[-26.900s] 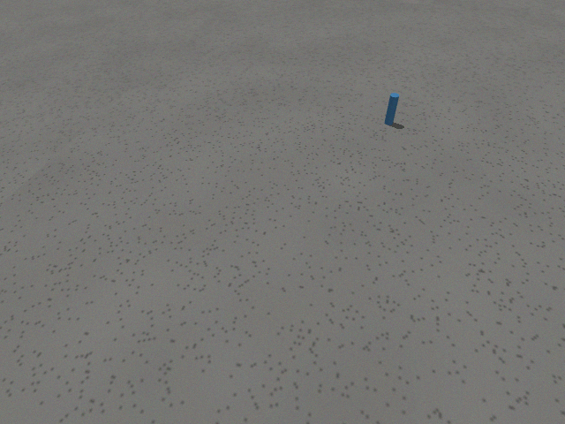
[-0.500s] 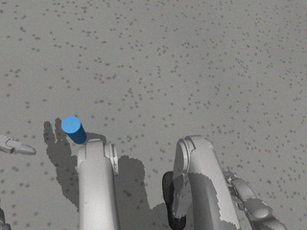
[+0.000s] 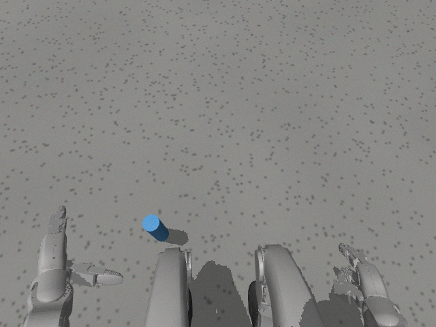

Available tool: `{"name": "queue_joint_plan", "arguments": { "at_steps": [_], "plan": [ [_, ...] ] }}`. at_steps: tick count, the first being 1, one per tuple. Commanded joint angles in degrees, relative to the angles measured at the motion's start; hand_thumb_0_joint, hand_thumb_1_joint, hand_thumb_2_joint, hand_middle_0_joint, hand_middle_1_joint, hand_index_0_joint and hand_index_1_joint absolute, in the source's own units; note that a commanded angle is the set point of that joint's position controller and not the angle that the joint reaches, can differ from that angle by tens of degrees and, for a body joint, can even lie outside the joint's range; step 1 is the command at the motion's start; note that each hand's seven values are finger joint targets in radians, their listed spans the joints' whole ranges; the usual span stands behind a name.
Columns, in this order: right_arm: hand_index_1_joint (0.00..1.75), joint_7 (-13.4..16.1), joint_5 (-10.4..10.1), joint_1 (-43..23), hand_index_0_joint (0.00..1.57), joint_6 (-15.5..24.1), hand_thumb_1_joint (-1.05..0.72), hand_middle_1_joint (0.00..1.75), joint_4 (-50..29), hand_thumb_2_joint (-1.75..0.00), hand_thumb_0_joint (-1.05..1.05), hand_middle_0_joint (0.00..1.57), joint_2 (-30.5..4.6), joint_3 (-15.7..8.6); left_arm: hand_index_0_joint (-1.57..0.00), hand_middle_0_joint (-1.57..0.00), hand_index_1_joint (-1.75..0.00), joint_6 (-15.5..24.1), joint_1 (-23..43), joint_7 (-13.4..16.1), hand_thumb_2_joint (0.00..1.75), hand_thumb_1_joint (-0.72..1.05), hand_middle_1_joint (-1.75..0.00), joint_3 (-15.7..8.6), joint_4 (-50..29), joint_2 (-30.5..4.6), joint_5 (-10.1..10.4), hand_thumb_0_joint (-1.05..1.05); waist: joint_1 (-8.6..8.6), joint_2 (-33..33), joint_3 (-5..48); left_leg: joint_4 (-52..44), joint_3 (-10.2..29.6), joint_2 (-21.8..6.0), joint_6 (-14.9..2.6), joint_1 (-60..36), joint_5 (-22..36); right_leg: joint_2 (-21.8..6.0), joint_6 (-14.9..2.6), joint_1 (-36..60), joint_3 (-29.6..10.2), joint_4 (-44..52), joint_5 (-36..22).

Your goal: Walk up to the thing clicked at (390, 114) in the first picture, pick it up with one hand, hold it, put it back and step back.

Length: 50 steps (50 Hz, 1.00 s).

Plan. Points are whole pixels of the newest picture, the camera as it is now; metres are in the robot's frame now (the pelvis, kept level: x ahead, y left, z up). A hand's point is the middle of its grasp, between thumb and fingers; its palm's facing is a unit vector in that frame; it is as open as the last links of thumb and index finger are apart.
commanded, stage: home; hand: left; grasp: from the side
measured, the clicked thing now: (156, 229) +0.37 +0.21 -0.46
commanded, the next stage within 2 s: none
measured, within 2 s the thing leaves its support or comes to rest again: neither
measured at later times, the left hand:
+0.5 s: hand (64, 262) +0.23 +0.21 +0.10, palm faces +0.13 -0.94 -0.32, open 17.3 cm
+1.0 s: hand (67, 267) +0.23 +0.20 +0.11, palm faces +0.13 -0.95 -0.29, open 17.5 cm
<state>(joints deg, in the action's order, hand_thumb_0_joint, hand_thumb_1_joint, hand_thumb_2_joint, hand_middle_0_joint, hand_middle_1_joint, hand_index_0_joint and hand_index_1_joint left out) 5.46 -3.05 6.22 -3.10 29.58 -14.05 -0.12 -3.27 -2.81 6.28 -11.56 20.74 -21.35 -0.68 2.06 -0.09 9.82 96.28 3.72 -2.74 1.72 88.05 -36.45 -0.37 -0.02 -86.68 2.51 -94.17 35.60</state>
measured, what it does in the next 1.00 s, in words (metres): rises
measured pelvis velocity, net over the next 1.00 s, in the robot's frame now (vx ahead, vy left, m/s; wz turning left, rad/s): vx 0.06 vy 0.01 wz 0.04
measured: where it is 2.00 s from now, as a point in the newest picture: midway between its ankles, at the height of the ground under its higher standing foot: outside the picture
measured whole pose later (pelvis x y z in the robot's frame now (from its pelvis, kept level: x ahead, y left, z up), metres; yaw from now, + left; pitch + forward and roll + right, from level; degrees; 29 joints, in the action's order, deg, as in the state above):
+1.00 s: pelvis +0.06 +0.01 +0.16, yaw +2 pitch +8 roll -2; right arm 10.4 -1.0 16.0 6.1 27.8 -12.0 2.2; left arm -16.2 -26.5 8.2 1.0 -0.8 -12.5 0.8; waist 1.5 -2.4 6.5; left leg 55.4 2.1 -2.5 0.9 35.6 -27.8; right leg -0.6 1.0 -33.2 2.8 -51.7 26.4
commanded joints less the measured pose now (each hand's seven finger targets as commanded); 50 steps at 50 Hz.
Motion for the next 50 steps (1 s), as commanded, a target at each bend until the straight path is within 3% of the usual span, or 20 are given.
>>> {"name": "queue_joint_plan", "arguments": {
  "at_steps": [1,10,12,21,28,31,37,41,46,50],
  "plan": [
    [0.3,1.9,0.34,4.82,0.2,3.71,-0.9,0.3,-6.07,-0.9,0.0,0.2,-7.23,-3.11,-0.06,-0.06,-0.07,-0.77,-2.12,2.09,0.1,-0.48,-0.07,-0.67,-10.4,-6.43,0.55,0.0,0.46,-3.56,22.34,-19.28,-3.0,1.79,-3.37,-25.16,12.61,1.08,-1.11,26.05,-1.84,21.99,-13.17],
    [0.3,4.16,0.43,6.13,0.2,6.26,-0.9,0.3,-7.85,-0.9,0.0,0.2,-6.06,-2.08,-0.05,-0.05,-0.06,-6.58,-8.84,4.66,0.07,-0.52,-0.06,2.37,-18.34,-3.63,1.02,0.0,-0.38,-4.91,15.37,-34.04,-2.8,1.67,-2.43,-41.04,16.6,1.06,-1.06,39.88,-0.4,34.69,-16.24],
    [0.3,4.77,0.62,6.73,0.2,6.68,-0.9,0.3,-8.24,-0.9,0.0,0.2,-5.77,-1.88,-0.05,-0.05,-0.06,-7.96,-11.81,4.8,0.06,-0.54,-0.05,5.03,-20.63,-1.14,1.12,0.0,0.11,-4.86,14.04,-36.99,-2.8,1.65,-2.13,-45.07,18.54,1.25,-0.99,42.63,-0.07,37.13,-17.96],
    [0.3,6.52,1.23,7.13,0.2,9.13,-0.9,0.3,-11.43,-0.9,0.0,0.2,-4.19,-0.8,-0.05,-0.05,-0.05,-11.94,-21.87,5.1,0.05,-0.55,-0.05,9.54,-32.11,2.92,1.58,0.0,0.11,-3.71,4.71,-46.63,-1.9,1.51,-1.9,-52.74,19.6,2.14,-0.71,50.41,2.12,45.47,-18.85],
    [0.3,6.28,1.84,6.63,0.2,10.86,-0.9,0.3,-12.09,-0.9,0.0,0.2,-4.28,-0.99,-0.05,-0.05,-0.05,-11.52,-25.45,3.76,0.05,-0.57,-0.05,9.38,-33.71,3.74,1.27,0.0,-0.52,-0.99,1.07,-49.79,-1.55,1.31,-1.74,-54.03,20.14,2.42,-0.72,53.09,2.52,47.99,-18.1],
    [0.3,6.12,2.1,6.85,0.2,11.39,-0.9,0.3,-12.0,-0.9,0.0,0.2,-4.2,-1.01,-0.05,-0.05,-0.05,-10.92,-24.41,3.14,0.05,-0.56,-0.05,9.4,-32.78,3.86,1.03,0.0,0.08,-1.44,0.1,-49.97,-1.74,1.39,-1.69,-54.32,20.36,2.38,-0.67,53.25,2.28,48.48,-18.3],
    [0.3,6.03,2.43,7.21,0.2,12.31,-0.9,0.3,-11.4,-0.9,0.0,0.2,-4.24,-0.89,-0.05,-0.05,-0.05,-10.11,-21.69,2.71,0.04,-0.57,-0.05,9.04,-34.82,3.15,0.82,0.0,-0.1,-4.55,4.5,-49.43,-2.42,1.82,-1.44,-57.97,24.92,2.01,-0.81,55.92,1.24,48.17,-22.58],
    [0.3,5.93,2.49,6.76,0.2,12.53,-0.9,0.3,-11.06,-0.9,0.0,0.2,-4.19,-0.68,-0.04,-0.04,-0.05,-10.4,-22.39,2.54,0.03,-0.59,-0.05,9.74,-32.53,3.98,0.86,0.0,0.02,-3.37,3.49,-50.16,-1.88,1.66,-1.31,-58.26,24.67,2.1,-0.8,56.5,1.64,48.71,-21.95],
    [0.3,5.71,2.35,6.12,0.2,12.35,-0.9,0.3,-10.83,-0.9,0.0,0.2,-4.27,-0.48,-0.05,-0.05,-0.05,-10.3,-22.12,2.46,0.04,-0.57,-0.05,8.7,-32.73,2.84,1.15,0.0,-0.72,-3.05,2.2,-50.46,-2.28,2.07,-1.58,-57.23,23.32,1.9,-0.61,56.8,1.56,50.13,-21.3],
    [0.3,5.6,2.38,6.23,0.2,12.24,-0.9,0.3,-10.72,-0.9,0.0,0.2,-4.12,-0.55,-0.05,-0.05,-0.05,-10.22,-24.18,2.16,0.05,-0.57,-0.05,9.53,-30.26,4.31,1.2,0.0,-0.4,-0.96,1.82,-49.71,-2.87,2.25,-1.82,-56.96,24.17,1.8,-0.22,57.21,1.28,50.54,-22.91]
  ]
}}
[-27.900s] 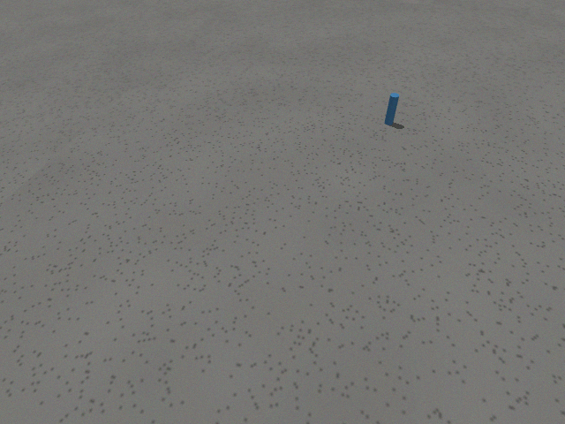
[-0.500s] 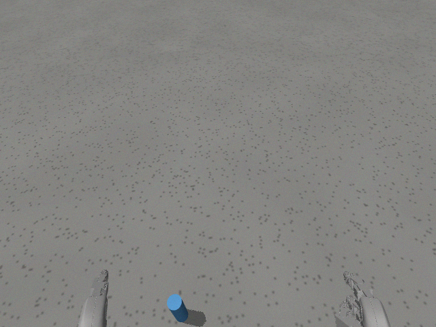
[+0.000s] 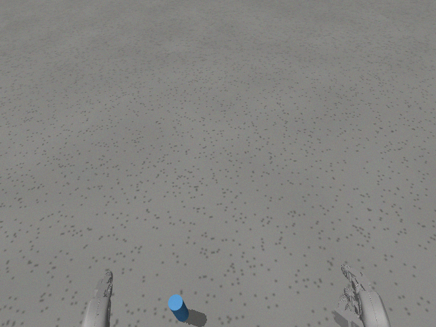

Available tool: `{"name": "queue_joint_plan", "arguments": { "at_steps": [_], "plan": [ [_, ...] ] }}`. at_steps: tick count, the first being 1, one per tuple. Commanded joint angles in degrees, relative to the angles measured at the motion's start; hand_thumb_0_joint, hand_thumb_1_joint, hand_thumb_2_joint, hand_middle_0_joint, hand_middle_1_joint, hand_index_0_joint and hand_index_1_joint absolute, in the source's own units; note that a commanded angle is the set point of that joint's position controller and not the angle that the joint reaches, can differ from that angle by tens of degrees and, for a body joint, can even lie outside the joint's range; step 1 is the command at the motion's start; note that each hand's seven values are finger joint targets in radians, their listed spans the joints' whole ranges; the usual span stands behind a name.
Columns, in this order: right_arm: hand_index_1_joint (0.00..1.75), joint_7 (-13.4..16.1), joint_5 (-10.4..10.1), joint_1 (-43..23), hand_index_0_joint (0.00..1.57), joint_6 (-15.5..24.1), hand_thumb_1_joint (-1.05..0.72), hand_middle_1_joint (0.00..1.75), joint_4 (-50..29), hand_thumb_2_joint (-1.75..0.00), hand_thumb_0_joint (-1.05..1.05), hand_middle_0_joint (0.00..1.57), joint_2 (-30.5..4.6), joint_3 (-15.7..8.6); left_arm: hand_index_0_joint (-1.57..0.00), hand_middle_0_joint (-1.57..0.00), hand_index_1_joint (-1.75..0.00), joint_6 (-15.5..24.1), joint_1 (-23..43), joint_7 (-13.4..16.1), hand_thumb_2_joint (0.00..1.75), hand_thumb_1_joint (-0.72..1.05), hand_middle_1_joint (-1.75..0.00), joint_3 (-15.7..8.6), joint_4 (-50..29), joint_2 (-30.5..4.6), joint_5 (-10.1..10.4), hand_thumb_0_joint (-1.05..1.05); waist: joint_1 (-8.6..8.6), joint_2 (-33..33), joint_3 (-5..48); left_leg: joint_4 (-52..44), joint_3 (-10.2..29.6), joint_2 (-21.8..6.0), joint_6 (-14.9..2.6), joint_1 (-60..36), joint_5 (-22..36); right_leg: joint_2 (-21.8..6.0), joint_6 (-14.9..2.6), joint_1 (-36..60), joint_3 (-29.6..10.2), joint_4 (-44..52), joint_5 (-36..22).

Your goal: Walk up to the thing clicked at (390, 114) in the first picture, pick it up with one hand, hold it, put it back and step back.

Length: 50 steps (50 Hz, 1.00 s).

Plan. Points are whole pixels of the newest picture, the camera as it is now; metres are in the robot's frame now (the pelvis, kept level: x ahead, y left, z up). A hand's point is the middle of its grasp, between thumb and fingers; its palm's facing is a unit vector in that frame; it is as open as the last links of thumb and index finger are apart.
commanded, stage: home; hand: left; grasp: from the side
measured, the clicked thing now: (179, 308) +0.32 +0.19 -0.63
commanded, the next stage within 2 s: stand in 1.28 s
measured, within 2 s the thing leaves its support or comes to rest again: neither
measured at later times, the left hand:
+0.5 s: hand out of the picture +0.16 +0.17 -0.06, palm faces +0.09 -0.95 -0.29, open 17.5 cm
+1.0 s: hand out of the picture +0.15 +0.18 -0.06, palm faces +0.09 -0.95 -0.29, open 17.5 cm
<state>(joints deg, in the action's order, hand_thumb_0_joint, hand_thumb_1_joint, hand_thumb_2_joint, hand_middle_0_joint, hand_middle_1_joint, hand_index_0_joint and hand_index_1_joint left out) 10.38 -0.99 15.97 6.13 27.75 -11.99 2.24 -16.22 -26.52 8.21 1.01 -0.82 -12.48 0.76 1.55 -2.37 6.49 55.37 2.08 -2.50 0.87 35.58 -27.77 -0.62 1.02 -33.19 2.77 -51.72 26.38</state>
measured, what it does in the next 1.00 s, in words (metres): stands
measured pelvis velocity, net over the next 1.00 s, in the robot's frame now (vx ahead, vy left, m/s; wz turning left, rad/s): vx -0.01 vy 0.00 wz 0.00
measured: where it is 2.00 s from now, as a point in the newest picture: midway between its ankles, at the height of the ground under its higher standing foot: outside the picture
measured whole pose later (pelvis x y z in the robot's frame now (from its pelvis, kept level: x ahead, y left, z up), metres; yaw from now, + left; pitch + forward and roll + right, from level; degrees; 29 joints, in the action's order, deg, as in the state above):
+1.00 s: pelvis -0.01 +0.00 +0.00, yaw +0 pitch +6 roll -2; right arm 10.4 -0.7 15.9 7.3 29.1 -11.7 2.2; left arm -14.8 -26.0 7.8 0.9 1.6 -11.7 0.6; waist 1.3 -2.1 5.5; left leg 54.1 1.8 -2.5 1.1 34.6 -26.0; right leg -0.5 0.7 -32.7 2.4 -51.2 24.9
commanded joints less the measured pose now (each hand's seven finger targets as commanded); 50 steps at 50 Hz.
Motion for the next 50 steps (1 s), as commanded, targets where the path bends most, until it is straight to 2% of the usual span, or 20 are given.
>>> {"name": "queue_joint_plan", "arguments": {
  "at_steps": [1,4,7,8,11,15,16,17,18,21,24,25,26,29,31,37,40,42,49,50],
  "plan": [
    [0.3,0.65,0.29,-3.56,0.2,3.01,-0.9,0.3,-8.86,-0.9,0.0,0.2,-6.22,-2.98,-0.05,-0.05,-0.05,2.74,-0.47,0.16,0.04,-0.59,-0.05,-3.39,-9.22,-4.97,-0.21,0.0,0.07,1.23,6.12,-8.41,-1.37,2.07,-1.04,-4.75,16.62,1.95,-1.23,4.13,0.88,8.08,-15.16],
    [0.3,0.56,0.2,-3.66,0.2,2.92,-0.9,0.3,-9.19,-0.9,0.0,0.2,-6.31,-3.07,-0.05,-0.05,-0.05,2.84,0.24,0.01,0.04,-0.58,-0.05,-3.3,-9.01,-4.91,-0.13,0.0,0.14,1.04,5.51,-8.57,-1.57,2.09,-1.11,-4.55,15.87,1.79,-1.2,3.74,0.7,8.21,-14.56],
    [0.3,0.7,0.22,-3.28,0.2,2.87,-0.9,0.3,-8.99,-0.9,0.0,0.2,-6.44,-3.29,-0.04,-0.04,-0.05,3.23,2.3,0.2,0.03,-0.59,-0.05,-4.47,-11.36,-6.38,-0.28,0.0,-0.06,-0.03,7.64,-8.65,-1.57,1.94,-0.97,-6.06,17.1,1.89,-1.33,4.45,0.61,7.86,-15.39],
    [0.3,0.72,0.35,-3.36,0.2,2.97,-0.9,0.3,-8.75,-0.9,0.0,0.2,-6.33,-3.14,-0.05,-0.05,-0.05,2.95,0.65,0.1,0.04,-0.58,-0.05,-3.52,-7.97,-4.86,-0.34,0.0,0.32,1.08,6.09,-8.85,-1.46,1.88,-1.01,-5.49,16.41,1.94,-1.32,4.27,0.66,7.85,-14.72],
    [0.3,0.88,0.25,-3.85,0.2,3.24,-0.9,0.3,-8.81,-0.9,0.0,0.2,-6.3,-3.09,-0.05,-0.05,-0.05,3.07,2.41,0.29,0.05,-0.57,-0.05,-4.33,-8.8,-5.66,-0.22,0.0,0.05,1.27,5.72,-9.0,-1.62,2.03,-1.19,-5.06,14.88,1.72,-1.13,4.29,0.57,8.51,-13.67],
    [0.3,0.89,0.33,-4.03,0.2,3.38,-0.9,0.3,-8.75,-0.9,0.0,0.2,-6.19,-3.0,-0.05,-0.05,-0.05,3.11,1.86,0.11,0.05,-0.57,-0.05,-3.4,-8.09,-4.93,-0.31,0.0,0.29,1.09,4.32,-9.4,-1.85,2.16,-1.29,-4.72,12.54,1.68,-1.12,3.34,0.43,9.4,-11.48],
    [0.3,0.85,0.28,-3.9,0.2,3.46,-0.9,0.3,-8.48,-0.9,0.0,0.2,-6.19,-3.02,-0.05,-0.05,-0.05,3.41,3.28,0.27,0.05,-0.56,-0.06,-4.19,-10.88,-6.02,-0.19,0.0,-0.16,0.75,4.66,-9.67,-1.83,2.15,-1.23,-4.9,12.29,1.64,-1.24,3.63,0.42,9.33,-11.08],
    [0.3,0.77,0.31,-4.24,0.2,3.52,-0.9,0.3,-8.57,-0.9,0.0,0.2,-6.13,-2.98,-0.05,-0.05,-0.05,3.08,0.76,0.03,0.05,-0.56,-0.06,-3.08,-6.69,-4.3,-0.26,0.0,0.04,1.42,3.38,-9.74,-1.88,2.24,-1.26,-4.09,11.58,1.7,-1.16,3.13,0.48,9.52,-10.43],
    [0.3,0.69,0.29,-4.15,0.2,3.56,-0.9,0.3,-8.66,-0.9,0.0,0.2,-6.19,-3.02,-0.05,-0.05,-0.05,3.19,1.25,-0.09,0.04,-0.57,-0.05,-2.94,-7.55,-4.06,-0.17,0.0,0.09,1.19,3.01,-9.99,-1.91,2.09,-1.22,-4.23,11.1,1.79,-1.23,2.58,0.51,9.48,-9.82],
    [0.3,0.67,0.26,-4.16,0.2,3.54,-0.9,0.3,-8.56,-0.9,0.0,0.2,-6.29,-3.14,-0.05,-0.05,-0.05,3.45,1.21,-0.03,0.04,-0.58,-0.05,-4.1,-8.71,-5.47,-0.29,0.0,-0.35,1.65,4.77,-9.71,-1.88,2.23,-1.33,-4.45,11.65,1.69,-1.24,3.37,0.39,9.51,-10.26],
    [0.3,0.6,0.34,-4.38,0.2,3.59,-0.9,0.3,-8.67,-0.9,0.0,0.2,-6.28,-3.04,-0.05,-0.05,-0.05,3.47,1.68,-0.13,0.05,-0.57,-0.05,-3.35,-7.87,-4.51,-0.23,0.0,0.22,1.22,4.4,-10.12,-1.66,2.01,-1.2,-4.49,11.14,1.96,-1.32,2.87,0.64,9.27,-9.68],
    [0.3,0.66,0.24,-4.37,0.2,3.65,-0.9,0.3,-8.74,-0.9,0.0,0.2,-6.23,-3.04,-0.05,-0.05,-0.05,3.53,2.4,-0.12,0.04,-0.57,-0.05,-3.89,-8.78,-5.04,-0.13,0.0,-0.23,1.16,3.93,-10.09,-1.9,2.16,-1.25,-4.05,10.29,1.76,-1.3,2.88,0.56,9.7,-8.89],
    [0.3,0.68,0.29,-4.35,0.2,3.68,-0.9,0.3,-8.57,-0.9,0.0,0.2,-6.22,-3.06,-0.05,-0.05,-0.05,3.52,2.52,-0.1,0.05,-0.56,-0.06,-3.86,-8.13,-5.13,-0.25,0.0,0.22,1.33,3.66,-10.06,-1.97,2.19,-1.38,-4.12,9.66,1.73,-1.17,2.6,0.39,9.87,-8.43],
    [0.3,0.82,0.31,-4.33,0.2,3.9,-0.9,0.3,-8.47,-0.9,0.0,0.2,-6.03,-2.96,-0.05,-0.05,-0.05,3.83,3.52,-0.02,0.04,-0.58,-0.05,-4.44,-10.44,-5.86,-0.2,0.0,-0.15,1.21,5.1,-9.72,-2.17,2.29,-1.44,-4.66,10.06,1.45,-1.13,3.33,0.04,10.08,-8.96],
    [0.3,1.03,0.34,-4.39,0.2,4.04,-0.9,0.3,-8.52,-0.9,0.0,0.2,-6.16,-3.06,-0.05,-0.05,-0.05,3.66,2.05,-0.03,0.05,-0.56,-0.06,-3.78,-8.92,-5.05,-0.31,0.0,0.19,1.87,5.68,-9.43,-2.1,2.2,-1.52,-5.04,11.26,1.55,-1.07,3.51,-0.02,9.86,-10.33],
    [0.3,0.87,0.43,-4.44,0.2,4.24,-0.9,0.3,-8.0,-0.9,0.0,0.2,-6.09,-2.9,-0.05,-0.05,-0.05,3.78,2.39,0.01,0.04,-0.58,-0.05,-3.51,-8.24,-4.68,-0.33,0.0,-0.14,0.55,3.61,-10.73,-1.74,2.03,-1.25,-4.27,9.69,1.85,-1.44,2.9,0.58,9.46,-8.3],
    [0.3,0.88,0.33,-4.46,0.2,4.21,-0.9,0.3,-7.98,-0.9,0.0,0.2,-6.2,-2.97,-0.05,-0.05,-0.05,4.02,2.64,0.11,0.04,-0.58,-0.05,-3.76,-9.47,-5.49,-0.4,0.0,-0.34,0.21,4.51,-10.76,-1.62,1.98,-1.17,-4.96,10.88,1.86,-1.58,3.26,0.7,9.32,-9.17],
    [0.3,0.92,0.43,-4.49,0.2,4.32,-0.9,0.3,-8.07,-0.9,0.0,0.2,-6.04,-3.01,-0.05,-0.05,-0.05,3.88,0.93,0.06,0.03,-0.59,-0.05,-3.35,-7.44,-4.32,-0.41,0.0,-0.34,1.87,3.8,-10.48,-1.72,1.99,-1.29,-4.36,11.13,1.9,-1.42,3.25,0.7,9.47,-9.52],
    [0.3,0.76,0.5,-4.3,0.2,4.53,-0.9,0.3,-7.93,-0.9,0.0,0.2,-6.12,-2.92,-0.05,-0.05,-0.05,4.21,2.21,0.01,0.04,-0.57,-0.05,-3.25,-7.7,-4.44,-0.41,0.0,-0.31,0.89,3.6,-10.91,-1.56,1.89,-1.22,-4.4,10.84,1.91,-1.51,3.32,0.8,9.2,-9.13],
    [0.3,0.67,0.46,-4.18,0.2,4.52,-0.9,0.3,-7.8,-0.9,0.0,0.2,-6.18,-2.98,-0.05,-0.05,-0.05,4.58,3.85,0.21,0.05,-0.56,-0.06,-4.29,-10.73,-5.96,-0.39,0.0,-0.59,-0.05,4.51,-10.98,-1.52,1.86,-1.12,-5.08,10.95,1.86,-1.68,3.37,0.75,9.07,-9.13]
  ]
}}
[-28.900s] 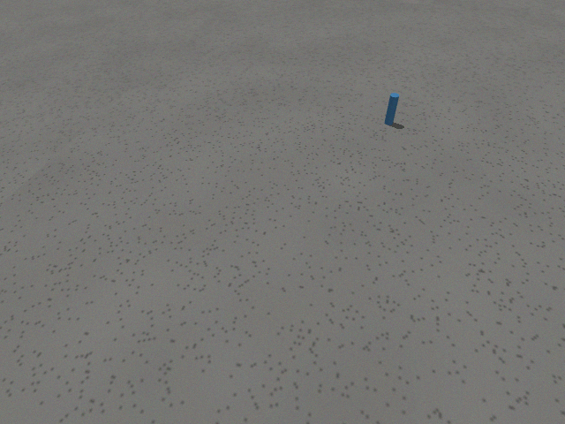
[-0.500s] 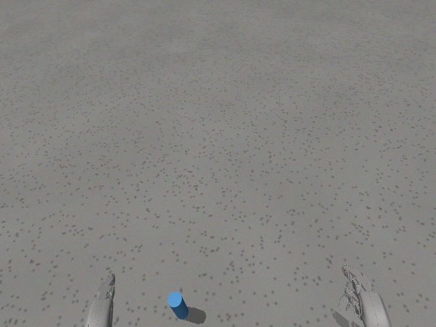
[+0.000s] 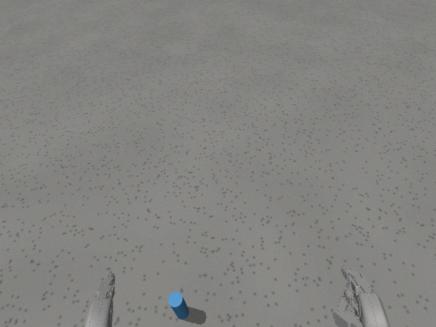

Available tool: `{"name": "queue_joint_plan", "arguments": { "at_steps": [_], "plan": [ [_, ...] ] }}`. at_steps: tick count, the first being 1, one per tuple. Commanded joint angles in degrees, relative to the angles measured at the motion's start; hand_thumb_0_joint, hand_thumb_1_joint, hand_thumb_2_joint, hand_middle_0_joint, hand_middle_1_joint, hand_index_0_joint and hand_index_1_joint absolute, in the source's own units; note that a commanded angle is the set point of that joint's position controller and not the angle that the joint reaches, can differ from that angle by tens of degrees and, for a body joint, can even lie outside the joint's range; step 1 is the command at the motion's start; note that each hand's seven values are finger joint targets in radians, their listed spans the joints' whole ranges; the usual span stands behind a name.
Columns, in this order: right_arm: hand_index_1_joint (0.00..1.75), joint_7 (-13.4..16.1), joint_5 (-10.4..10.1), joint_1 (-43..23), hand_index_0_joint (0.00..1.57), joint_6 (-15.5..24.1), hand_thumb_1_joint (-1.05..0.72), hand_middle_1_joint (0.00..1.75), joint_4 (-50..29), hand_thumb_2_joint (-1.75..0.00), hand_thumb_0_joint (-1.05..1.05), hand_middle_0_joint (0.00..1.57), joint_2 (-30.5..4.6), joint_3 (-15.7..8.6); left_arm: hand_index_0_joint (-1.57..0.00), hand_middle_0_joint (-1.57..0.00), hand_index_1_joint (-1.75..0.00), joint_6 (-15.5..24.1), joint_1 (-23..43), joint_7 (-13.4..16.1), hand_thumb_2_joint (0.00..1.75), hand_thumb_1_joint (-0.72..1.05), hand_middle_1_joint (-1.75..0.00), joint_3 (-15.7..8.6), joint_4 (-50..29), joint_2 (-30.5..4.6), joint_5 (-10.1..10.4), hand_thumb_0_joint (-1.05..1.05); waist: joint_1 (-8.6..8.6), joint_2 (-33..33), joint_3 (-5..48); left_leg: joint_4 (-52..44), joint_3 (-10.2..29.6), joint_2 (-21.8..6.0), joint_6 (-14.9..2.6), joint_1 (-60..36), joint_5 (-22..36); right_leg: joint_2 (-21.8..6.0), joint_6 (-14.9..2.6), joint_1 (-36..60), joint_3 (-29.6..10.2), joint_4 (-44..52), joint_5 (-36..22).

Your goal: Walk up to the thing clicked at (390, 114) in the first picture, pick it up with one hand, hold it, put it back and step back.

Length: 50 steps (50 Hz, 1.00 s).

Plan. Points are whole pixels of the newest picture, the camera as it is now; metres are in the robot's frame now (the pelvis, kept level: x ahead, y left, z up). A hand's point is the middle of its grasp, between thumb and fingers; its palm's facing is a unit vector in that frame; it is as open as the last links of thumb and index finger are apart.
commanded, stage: home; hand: left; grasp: from the side
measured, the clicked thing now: (179, 306) +0.33 +0.20 -0.63
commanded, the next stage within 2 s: stand in 0.28 s
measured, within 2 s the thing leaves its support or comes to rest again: neither
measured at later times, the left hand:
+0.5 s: hand (134, 321) +0.17 +0.18 -0.06, palm faces +0.10 -0.95 -0.29, open 17.0 cm
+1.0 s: hand out of the picture +0.09 +0.25 -0.11, palm faces -0.01 -0.94 -0.35, open 7.7 cm
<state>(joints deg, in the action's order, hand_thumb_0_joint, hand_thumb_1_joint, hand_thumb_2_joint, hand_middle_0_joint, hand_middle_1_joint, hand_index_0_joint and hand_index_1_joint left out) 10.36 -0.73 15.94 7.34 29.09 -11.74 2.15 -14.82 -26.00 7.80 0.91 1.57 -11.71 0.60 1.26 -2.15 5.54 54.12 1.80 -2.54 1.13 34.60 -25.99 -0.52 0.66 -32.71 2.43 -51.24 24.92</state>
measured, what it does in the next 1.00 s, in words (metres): stands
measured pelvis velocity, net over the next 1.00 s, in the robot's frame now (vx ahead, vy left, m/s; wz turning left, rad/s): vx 0.00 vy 0.01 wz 0.01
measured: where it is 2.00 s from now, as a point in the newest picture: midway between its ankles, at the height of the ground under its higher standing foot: outside the picture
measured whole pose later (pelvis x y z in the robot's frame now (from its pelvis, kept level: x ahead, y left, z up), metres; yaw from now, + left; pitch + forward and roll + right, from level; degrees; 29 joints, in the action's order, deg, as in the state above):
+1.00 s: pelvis +0.00 +0.01 +0.03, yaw +0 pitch -1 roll +0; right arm 0.5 2.8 12.0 0.7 52.0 -18.4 -2.2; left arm 0.0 -13.9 1.5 -1.0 46.9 -18.7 -2.6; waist -0.5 0.4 -1.9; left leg 39.9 0.2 -0.4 -0.1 19.3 -19.9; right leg -2.5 1.5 -18.4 1.3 -39.1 19.8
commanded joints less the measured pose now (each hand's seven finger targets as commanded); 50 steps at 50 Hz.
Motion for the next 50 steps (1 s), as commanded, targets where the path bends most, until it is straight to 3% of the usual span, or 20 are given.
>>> {"name": "queue_joint_plan", "arguments": {
  "at_steps": [1,2,9,10,11,19,21,22,29,31,32,33,35,38,41,44,50],
  "plan": [
    [0.3,0.81,0.28,-3.99,0.2,3.31,-0.9,0.3,-8.89,-0.9,0.0,0.2,-6.31,-2.85,-0.05,-0.05,-0.06,3.13,2.15,0.58,0.05,-0.56,-0.06,-4.05,-12.13,-6.51,-0.33,0.0,-0.46,-0.36,5.58,-9.58,-1.36,1.99,-1.36,-4.15,9.6,1.75,-1.28,3.07,0.98,8.62,-7.89],
    [0.3,0.72,0.28,-4.29,0.2,3.37,-0.9,0.3,-9.14,-0.9,0.0,0.2,-6.46,-2.86,-0.05,-0.05,-0.05,2.81,0.26,0.36,0.04,-0.57,-0.05,-2.55,-8.89,-4.56,-0.37,0.0,0.07,0.73,4.33,-9.78,-1.34,1.77,-1.38,-4.1,9.44,1.93,-1.27,2.34,1.13,8.53,-7.74],
    [0.3,0.68,0.35,-3.98,0.2,3.44,-0.9,0.3,-9.0,-0.9,0.0,0.2,-6.35,-2.91,-0.05,-0.05,-0.06,3.64,3.37,0.54,0.05,-0.56,-0.06,-4.04,-13.64,-6.88,-0.35,0.0,-0.28,0.21,5.32,-9.85,-1.32,1.97,-1.42,-3.74,7.53,1.78,-1.25,2.55,1.14,8.99,-6.11],
    [0.3,0.71,0.37,-4.1,0.2,3.53,-0.9,0.3,-9.13,-0.9,0.0,0.2,-6.32,-2.91,-0.05,-0.05,-0.05,3.19,-0.16,0.31,0.04,-0.58,-0.05,-2.84,-8.45,-4.5,-0.41,0.0,0.22,1.5,4.7,-9.62,-1.39,1.83,-1.52,-3.56,8.14,1.94,-1.11,2.33,1.12,8.87,-6.7],
    [0.3,0.73,0.35,-3.84,0.2,3.54,-0.9,0.3,-9.07,-0.9,0.0,0.2,-6.23,-2.95,-0.05,-0.05,-0.05,3.44,1.3,0.44,0.04,-0.59,-0.05,-3.41,-12.25,-5.65,-0.3,0.0,-0.26,0.46,6.34,-9.24,-1.4,1.94,-1.47,-4.22,9.7,1.75,-1.19,3.25,1.01,8.62,-8.29],
    [0.3,0.78,0.4,-4.03,0.2,3.43,-0.9,0.3,-8.87,-0.9,0.0,0.2,-6.44,-2.89,-0.04,-0.04,-0.05,3.37,1.97,0.48,0.03,-0.59,-0.05,-3.45,-10.44,-5.62,-0.34,0.0,-0.22,-0.22,5.29,-9.69,-1.28,1.75,-1.35,-3.84,9.88,1.87,-1.26,2.86,1.16,8.33,-8.3],
    [0.3,0.98,0.34,-4.12,0.2,3.35,-0.9,0.3,-9.04,-0.9,0.0,0.2,-6.47,-3.04,-0.2,-0.2,-0.21,3.47,2.11,0.65,0.19,-0.43,-0.21,-4.14,-11.38,-6.27,-0.41,0.0,-0.1,0.41,6.58,-9.3,-1.31,1.74,-1.39,-4.64,11.14,1.82,-1.18,3.48,1.08,8.46,-9.52],
    [0.3,0.98,0.36,-4.06,0.2,3.33,-0.9,0.3,-9.06,-0.9,0.0,0.2,-6.47,-2.97,-0.2,-0.2,-0.29,3.31,1.55,0.62,0.27,-0.35,-0.29,-3.65,-10.18,-5.82,-0.44,0.0,-0.17,1.13,5.76,-8.97,-1.59,1.94,-1.52,-4.26,11.09,1.61,-1.04,3.22,0.91,8.79,-9.69],
    [0.3,0.84,0.44,-3.99,0.2,3.45,-0.9,0.3,-8.63,-0.9,0.0,0.2,-6.53,-3.07,-0.2,-0.2,-0.3,3.3,0.92,0.53,0.83,0.21,-0.3,-3.41,-9.8,-5.35,-0.37,0.0,-0.3,0.63,5.71,-9.34,-1.47,1.84,-1.4,-4.29,11.25,1.78,-1.16,3.19,1.12,8.45,-9.7],
    [0.3,0.77,0.46,-3.89,0.2,3.34,-0.9,0.3,-8.86,-0.9,0.0,0.2,-6.56,-3.09,-0.2,-0.2,-0.3,3.31,1.46,0.51,0.9,0.37,-0.3,-3.15,-9.95,-5.24,-0.39,0.0,-0.11,0.97,5.74,-9.14,-1.41,1.82,-1.42,-4.19,11.78,1.8,-1.1,3.23,1.16,8.28,-10.18],
    [0.3,-2.64,6.6,-6.84,0.2,-0.42,-0.9,0.3,3.71,-0.9,0.0,0.2,-14.73,-5.35,-0.2,-0.2,-0.3,9.69,11.6,-2.25,0.9,0.45,-0.3,-5.96,10.15,-12.59,-6.05,0.0,-2.38,4.79,-1.84,-11.22,2.36,-0.1,-3.43,-5.73,21.74,-2.9,-3.56,10.89,-3.6,9.64,-14.99],
    [0.3,-4.59,7.23,-6.04,0.2,-2.18,-0.9,0.3,6.0,-0.9,0.0,0.2,-14.4,-6.2,-0.2,-0.2,-0.3,12.12,9.0,-3.7,0.9,0.53,-0.3,-6.5,14.62,-13.84,-6.5,0.0,-2.43,7.78,1.71,-9.99,0.39,-0.11,-4.49,-8.56,19.7,-4.48,-4.99,11.48,-6.13,10.92,-16.56],
    [0.3,-6.19,6.32,-6.31,0.2,-3.37,-0.9,0.3,6.7,-0.9,0.0,0.2,-13.52,-6.05,-0.2,-0.2,-0.3,14.62,10.76,-5.13,0.9,0.69,-0.3,-5.84,17.71,-14.35,-5.89,0.0,-1.5,6.57,-0.52,-12.49,1.03,0.25,-5.3,-10.03,16.03,-4.59,-5.66,8.46,-7.8,12.65,-13.4],
    [0.3,-8.5,3.86,-6.27,0.2,-3.45,-0.9,0.3,9.21,-0.9,0.0,0.2,-13.86,-6.42,-0.2,-0.2,-0.3,16.18,12.0,-6.24,0.9,0.9,-0.3,-5.28,24.23,-14.55,-3.86,0.0,-2.29,2.88,1.53,-14.82,1.78,0.17,-4.83,-13.3,14.31,-4.9,-4.63,11.99,-7.57,13.69,-13.17],
    [0.3,-9.16,3.51,-7.13,0.2,-3.87,-0.9,0.3,12.16,-0.9,0.0,0.2,-13.76,-6.62,-0.2,-0.2,-0.3,16.86,13.38,-6.18,0.9,0.9,-0.3,-5.1,30.3,-14.71,-3.18,0.0,-2.15,2.19,1.87,-16.4,1.95,0.04,-4.48,-15.52,15.63,-5.08,-3.9,13.88,-6.83,15.38,-15.45],
    [0.3,-9.41,3.59,-7.85,0.2,-4.51,-0.9,0.3,14.44,-0.9,0.0,0.2,-13.83,-6.7,-0.2,-0.2,-0.3,17.22,15.44,-5.97,0.9,0.9,-0.3,-5.08,34.77,-15.28,-3.36,0.0,-1.82,2.31,-0.72,-19.35,2.74,-0.25,-4.45,-15.86,13.28,-5.29,-3.44,14.09,-6.76,18.4,-12.37],
    [0.3,-9.3,3.22,-7.9,0.2,-4.79,-0.9,0.3,19.51,-0.9,0.0,0.2,-15.48,-6.29,-0.2,-0.2,-0.3,17.11,14.92,-5.76,0.9,0.9,-0.3,-4.48,43.32,-15.43,-2.53,0.0,-2.29,0.27,-2.9,-26.08,5.36,-2.36,-4.48,-18.07,18.04,-4.63,-2.7,18.92,-4.99,20.87,-16.1]
  ]
}}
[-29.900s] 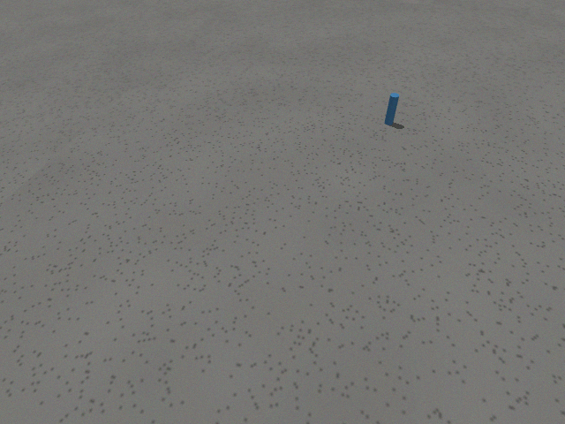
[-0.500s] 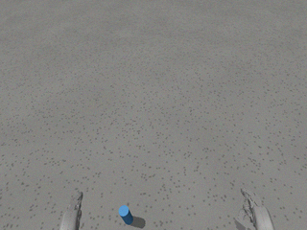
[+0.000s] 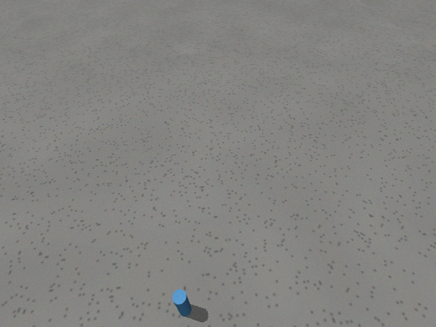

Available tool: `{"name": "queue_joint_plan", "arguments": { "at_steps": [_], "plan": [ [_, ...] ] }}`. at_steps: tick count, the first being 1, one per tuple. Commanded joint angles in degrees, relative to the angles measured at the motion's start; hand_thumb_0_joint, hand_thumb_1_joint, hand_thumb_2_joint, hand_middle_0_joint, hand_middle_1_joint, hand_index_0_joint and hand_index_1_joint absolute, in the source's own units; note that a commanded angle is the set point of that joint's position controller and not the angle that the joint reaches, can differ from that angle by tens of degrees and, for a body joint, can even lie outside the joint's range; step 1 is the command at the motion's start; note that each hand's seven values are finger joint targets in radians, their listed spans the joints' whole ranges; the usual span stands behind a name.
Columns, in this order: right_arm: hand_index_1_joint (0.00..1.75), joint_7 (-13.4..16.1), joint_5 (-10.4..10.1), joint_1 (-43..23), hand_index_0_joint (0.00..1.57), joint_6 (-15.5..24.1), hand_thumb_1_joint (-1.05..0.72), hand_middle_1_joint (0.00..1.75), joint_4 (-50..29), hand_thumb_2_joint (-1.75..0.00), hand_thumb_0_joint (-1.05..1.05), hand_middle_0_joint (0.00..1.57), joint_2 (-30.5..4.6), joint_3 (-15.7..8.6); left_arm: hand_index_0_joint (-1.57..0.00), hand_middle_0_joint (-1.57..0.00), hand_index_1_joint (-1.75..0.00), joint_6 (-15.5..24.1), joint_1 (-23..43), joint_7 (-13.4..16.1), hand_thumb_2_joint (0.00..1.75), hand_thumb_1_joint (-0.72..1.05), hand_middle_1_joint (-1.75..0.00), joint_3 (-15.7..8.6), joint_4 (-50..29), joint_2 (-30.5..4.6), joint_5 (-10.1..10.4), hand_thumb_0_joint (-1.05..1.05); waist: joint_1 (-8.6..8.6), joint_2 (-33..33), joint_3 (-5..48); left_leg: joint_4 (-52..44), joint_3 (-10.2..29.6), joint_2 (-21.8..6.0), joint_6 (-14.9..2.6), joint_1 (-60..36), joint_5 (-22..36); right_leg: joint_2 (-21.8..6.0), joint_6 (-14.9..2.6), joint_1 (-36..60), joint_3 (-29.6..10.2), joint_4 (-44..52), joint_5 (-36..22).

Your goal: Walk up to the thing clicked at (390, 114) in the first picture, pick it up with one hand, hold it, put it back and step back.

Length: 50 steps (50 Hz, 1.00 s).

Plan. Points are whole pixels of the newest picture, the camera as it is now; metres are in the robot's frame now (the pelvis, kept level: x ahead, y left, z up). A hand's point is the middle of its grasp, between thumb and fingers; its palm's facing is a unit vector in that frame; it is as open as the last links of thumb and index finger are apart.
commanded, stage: stand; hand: left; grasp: from the side
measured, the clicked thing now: (182, 303) +0.33 +0.19 -0.66
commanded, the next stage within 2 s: step back in 1.90 s
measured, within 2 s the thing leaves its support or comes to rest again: neither
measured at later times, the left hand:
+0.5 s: hand out of the picture +0.03 +0.25 -0.13, palm faces -0.01 -0.93 -0.36, open 7.4 cm
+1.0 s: hand out of the picture +0.06 +0.24 -0.13, palm faces -0.02 -0.94 -0.34, open 7.4 cm
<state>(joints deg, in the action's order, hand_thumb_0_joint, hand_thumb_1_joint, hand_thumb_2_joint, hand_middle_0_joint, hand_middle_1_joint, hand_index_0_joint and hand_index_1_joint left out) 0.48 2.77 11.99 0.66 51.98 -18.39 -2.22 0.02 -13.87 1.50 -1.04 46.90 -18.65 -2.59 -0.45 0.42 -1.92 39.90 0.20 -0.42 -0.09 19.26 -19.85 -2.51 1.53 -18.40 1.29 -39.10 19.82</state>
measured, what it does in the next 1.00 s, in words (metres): stands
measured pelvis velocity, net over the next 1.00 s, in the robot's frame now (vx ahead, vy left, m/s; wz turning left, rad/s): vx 0.00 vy -0.01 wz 0.00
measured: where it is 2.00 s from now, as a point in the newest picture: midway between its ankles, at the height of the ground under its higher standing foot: outside the picture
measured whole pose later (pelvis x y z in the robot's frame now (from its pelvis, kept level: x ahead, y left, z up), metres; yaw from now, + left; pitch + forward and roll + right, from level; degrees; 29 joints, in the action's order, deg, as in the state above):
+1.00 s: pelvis +0.00 -0.01 +0.03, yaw +0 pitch -3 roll +0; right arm 0.1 1.0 7.3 0.2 66.0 -19.0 -0.3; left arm 0.8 -6.5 0.6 0.0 66.5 -18.4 -1.3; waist -0.1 -0.8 -3.7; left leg 19.8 0.4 -0.6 0.6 7.2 -9.6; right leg -2.1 1.3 -6.4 1.9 -19.4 9.9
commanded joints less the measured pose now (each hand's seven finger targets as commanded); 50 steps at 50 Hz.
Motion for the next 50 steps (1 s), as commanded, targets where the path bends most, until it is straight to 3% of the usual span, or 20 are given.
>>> {"name": "queue_joint_plan", "arguments": {
  "at_steps": [1,5,10,15,21,33,41,50],
  "plan": [
    [0.3,0.66,-0.4,-3.73,0.2,1.72,-0.9,0.3,-2.58,-0.9,0.0,0.2,-8.96,-1.96,-0.2,-0.2,-0.3,2.14,3.03,0.64,0.9,0.9,-0.3,-2.65,-0.74,-8.9,0.61,0.0,-0.61,-1.97,4.25,-12.81,7.03,-4.57,-3.02,-2.87,11.17,-2.88,-3.52,5.81,-3.82,9.71,-10.43],
    [0.3,0.77,-0.74,-3.97,0.2,1.3,-0.9,0.3,0.69,-0.9,0.0,0.2,-10.1,-1.52,-0.2,-0.2,-0.3,1.85,3.58,0.49,0.9,0.9,-0.3,-2.18,3.67,-9.37,0.93,0.0,-0.25,-2.19,2.48,-16.72,7.37,-4.91,-2.33,-5.01,10.34,-3.24,-3.2,7.33,-4.11,13.62,-9.7],
    [0.3,0.69,-1.03,-4.91,0.2,0.83,-0.9,0.3,3.78,-0.9,0.0,0.2,-10.82,-1.26,-0.2,-0.2,-0.3,1.52,4.15,0.28,0.9,0.9,-0.3,-1.81,8.37,-9.9,0.99,0.0,-0.32,-2.6,-0.05,-22.16,8.4,-5.4,-1.88,-4.8,3.16,-3.2,-2.53,9.19,-3.59,16.6,-7.4],
    [0.3,0.69,-1.39,-5.21,0.2,1.09,-0.9,0.3,6.3,-0.9,0.0,0.2,-10.62,-1.07,-0.2,-0.2,-0.3,1.93,5.48,0.28,0.9,0.9,-0.3,-1.42,11.19,-10.17,1.04,0.0,-0.08,-0.84,1.46,-22.01,7.19,-5.27,-1.36,-8.85,10.39,-4.39,-2.28,10.49,-4.08,19.29,-10.26],
    [0.3,0.43,-1.54,-6.15,0.2,0.51,-0.9,0.3,8.32,-0.9,0.0,0.2,-10.71,-0.99,-0.2,-0.2,-0.3,1.91,6.0,0.18,0.9,0.9,-0.3,-1.18,13.81,-10.77,1.01,0.0,-0.04,-0.04,-0.39,-23.3,6.96,-5.05,-1.21,-9.03,6.4,-4.39,-1.87,9.55,-4.21,21.91,-6.52],
    [0.3,0.26,-1.6,-6.81,0.2,0.21,-0.9,0.3,10.09,-0.9,0.0,0.2,-10.8,-0.54,-0.2,-0.2,-0.3,1.83,7.8,0.08,0.9,0.9,-0.3,-1.44,16.01,-12.17,1.21,0.0,-0.01,-0.48,-0.31,-24.01,6.35,-5.15,-0.92,-9.2,7.09,-4.81,-1.9,10.18,-4.71,23.53,-5.78],
    [0.3,0.45,-1.68,-6.85,0.2,0.68,-0.9,0.3,10.58,-0.9,0.0,0.2,-11.79,-0.37,-0.2,-0.2,-0.3,1.92,8.31,-0.11,0.9,0.9,-0.3,-1.38,16.43,-11.69,1.46,0.0,-0.09,-1.32,2.07,-23.73,5.98,-5.92,-1.13,-10.74,12.62,-5.3,-2.16,12.83,-4.71,23.28,-12.62],
    [0.3,0.56,-1.75,-6.78,0.2,0.66,-0.9,0.3,10.99,-0.9,0.0,0.2,-12.03,-0.12,-0.2,-0.2,-0.3,1.65,9.48,-0.29,0.9,0.9,-0.3,-1.38,16.72,-11.57,1.51,0.0,-0.05,-0.59,1.36,-24.7,5.92,-6.3,-0.92,-10.84,12.49,-5.21,-2.13,12.67,-4.61,23.66,-11.61]
  ]
}}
